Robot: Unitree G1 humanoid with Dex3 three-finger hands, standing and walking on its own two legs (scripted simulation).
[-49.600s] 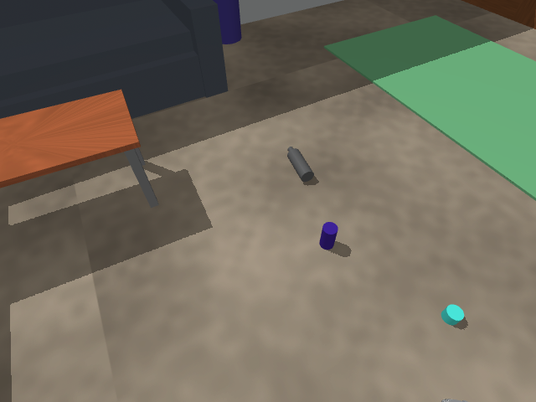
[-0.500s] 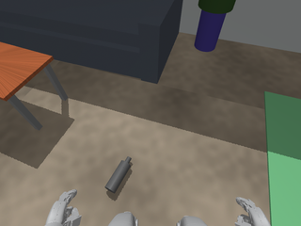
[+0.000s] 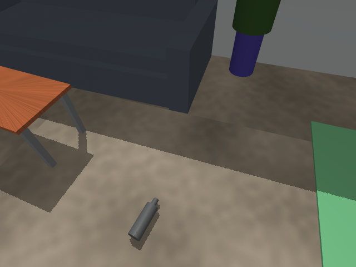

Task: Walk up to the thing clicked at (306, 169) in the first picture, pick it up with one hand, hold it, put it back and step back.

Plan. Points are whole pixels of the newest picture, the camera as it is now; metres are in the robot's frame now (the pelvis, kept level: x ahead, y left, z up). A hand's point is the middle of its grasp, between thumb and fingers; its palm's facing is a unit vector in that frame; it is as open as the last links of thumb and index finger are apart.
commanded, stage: stand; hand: left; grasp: from above
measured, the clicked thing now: (145, 217) +0.46 +0.22 -0.74
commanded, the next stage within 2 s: step back in 1.80 s
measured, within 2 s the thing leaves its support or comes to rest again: neither
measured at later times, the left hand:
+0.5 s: hand out of the picture +0.05 +0.24 -0.16, palm faces +0.00 -0.94 -0.34, open 7.4 cm
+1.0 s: hand out of the picture +0.09 +0.23 -0.15, palm faces -0.01 -0.94 -0.34, open 7.4 cm
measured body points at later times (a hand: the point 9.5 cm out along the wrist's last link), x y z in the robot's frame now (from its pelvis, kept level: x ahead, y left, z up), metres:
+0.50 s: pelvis +0.00 -0.01 +0.01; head +0.00 -0.01 +0.46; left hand +0.05 +0.29 -0.13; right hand +0.06 -0.30 -0.13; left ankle +0.02 +0.12 -0.74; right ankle +0.00 -0.14 -0.74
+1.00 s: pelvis +0.01 -0.01 +0.01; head +0.02 -0.01 +0.46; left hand +0.09 +0.28 -0.13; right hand +0.08 -0.30 -0.13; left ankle +0.02 +0.12 -0.74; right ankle +0.00 -0.14 -0.74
